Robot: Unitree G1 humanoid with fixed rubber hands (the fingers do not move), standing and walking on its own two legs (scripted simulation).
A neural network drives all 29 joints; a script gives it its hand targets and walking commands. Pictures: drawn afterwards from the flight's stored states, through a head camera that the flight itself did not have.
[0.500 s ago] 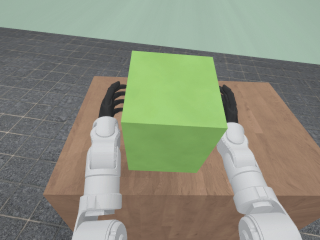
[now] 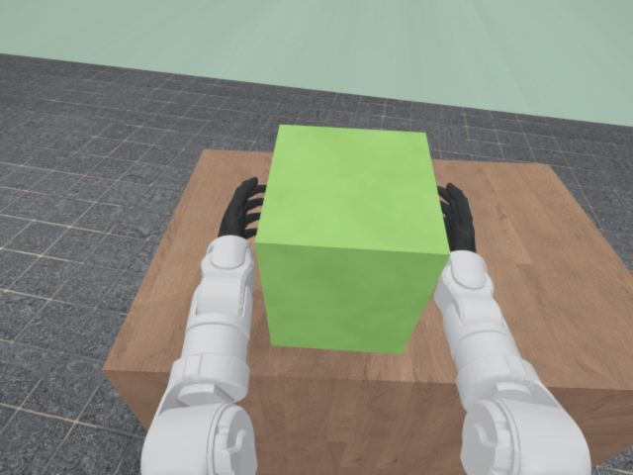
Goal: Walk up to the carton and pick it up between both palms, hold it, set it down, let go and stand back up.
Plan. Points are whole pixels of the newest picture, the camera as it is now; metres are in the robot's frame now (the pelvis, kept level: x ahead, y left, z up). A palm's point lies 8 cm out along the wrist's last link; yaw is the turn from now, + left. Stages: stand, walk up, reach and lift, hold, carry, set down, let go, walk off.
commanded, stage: set down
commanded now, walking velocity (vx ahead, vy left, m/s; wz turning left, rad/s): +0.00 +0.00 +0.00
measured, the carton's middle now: (344, 245) +0.42 -0.02 +0.09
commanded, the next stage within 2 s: none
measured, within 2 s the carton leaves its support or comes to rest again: neither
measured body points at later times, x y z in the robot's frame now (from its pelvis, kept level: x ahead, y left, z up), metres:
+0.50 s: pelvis +0.02 +0.00 +0.00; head +0.02 +0.02 +0.45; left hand +0.43 +0.12 +0.09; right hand +0.42 -0.17 +0.11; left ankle +0.00 +0.13 -0.75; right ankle +0.01 -0.12 -0.75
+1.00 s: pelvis +0.03 +0.00 +0.00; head +0.05 +0.02 +0.45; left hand +0.44 +0.11 +0.07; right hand +0.42 -0.18 +0.08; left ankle +0.00 +0.13 -0.75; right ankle +0.01 -0.12 -0.75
